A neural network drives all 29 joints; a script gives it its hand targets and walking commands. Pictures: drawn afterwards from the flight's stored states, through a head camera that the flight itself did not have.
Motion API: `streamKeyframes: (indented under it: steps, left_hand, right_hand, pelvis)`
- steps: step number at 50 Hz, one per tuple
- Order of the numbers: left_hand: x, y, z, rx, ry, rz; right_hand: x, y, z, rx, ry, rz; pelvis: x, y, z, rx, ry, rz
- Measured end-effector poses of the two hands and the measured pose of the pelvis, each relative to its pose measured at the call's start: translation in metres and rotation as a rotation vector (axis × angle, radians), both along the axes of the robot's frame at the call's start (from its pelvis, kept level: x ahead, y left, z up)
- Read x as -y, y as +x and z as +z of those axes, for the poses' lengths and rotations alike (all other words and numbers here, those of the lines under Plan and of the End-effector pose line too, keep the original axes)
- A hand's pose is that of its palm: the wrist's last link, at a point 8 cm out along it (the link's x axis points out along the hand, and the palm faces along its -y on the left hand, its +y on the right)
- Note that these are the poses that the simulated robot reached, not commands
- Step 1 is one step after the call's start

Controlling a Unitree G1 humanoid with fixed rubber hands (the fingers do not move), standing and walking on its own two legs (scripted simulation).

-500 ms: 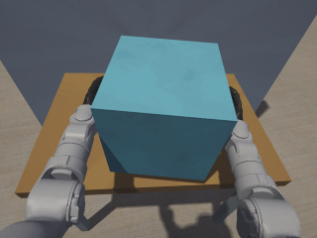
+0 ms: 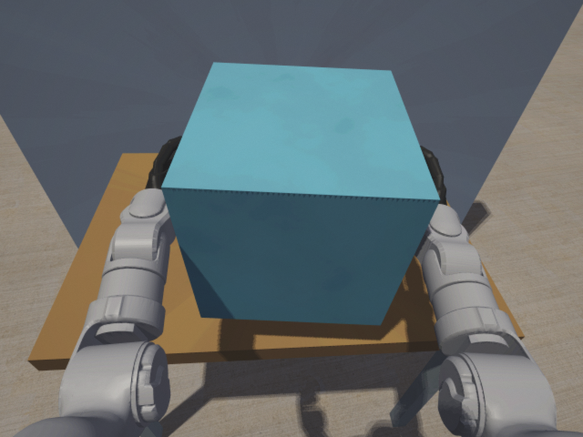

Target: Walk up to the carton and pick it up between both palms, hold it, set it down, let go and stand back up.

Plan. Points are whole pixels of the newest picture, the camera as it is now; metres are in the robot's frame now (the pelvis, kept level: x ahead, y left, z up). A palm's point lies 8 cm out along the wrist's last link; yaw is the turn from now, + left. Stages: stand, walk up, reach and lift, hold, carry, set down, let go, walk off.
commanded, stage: reach and lift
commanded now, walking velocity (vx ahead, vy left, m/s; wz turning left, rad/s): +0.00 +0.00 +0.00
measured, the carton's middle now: (296, 193) +0.44 +0.00 +0.12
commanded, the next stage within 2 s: hold in 1.30 s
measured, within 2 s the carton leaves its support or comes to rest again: neither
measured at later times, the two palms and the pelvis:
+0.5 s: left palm (167, 186) +0.37 +0.17 +0.18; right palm (455, 197) +0.36 -0.20 +0.18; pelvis +0.01 +0.00 +0.00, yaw -1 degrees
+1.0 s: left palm (153, 178) +0.37 +0.19 +0.19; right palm (442, 184) +0.38 -0.18 +0.19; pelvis +0.01 -0.01 +0.00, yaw +2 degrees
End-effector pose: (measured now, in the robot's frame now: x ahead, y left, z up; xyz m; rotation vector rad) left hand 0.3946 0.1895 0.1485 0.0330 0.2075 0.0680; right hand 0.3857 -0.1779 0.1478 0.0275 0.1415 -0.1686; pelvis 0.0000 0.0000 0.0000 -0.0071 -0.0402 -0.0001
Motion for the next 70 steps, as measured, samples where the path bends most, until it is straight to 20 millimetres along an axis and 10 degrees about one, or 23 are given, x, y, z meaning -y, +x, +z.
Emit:
streamKeyframes:
  steps: [70]
  left_hand:
    - [0.01,-0.028,0.054,0.031,0.003,0.026]
  right_hand:
    - [0.01,-0.017,0.056,0.012,0.033,0.019]
  pelvis:
    - [-0.003,0.002,-0.001,0.04,-0.009,-0.014]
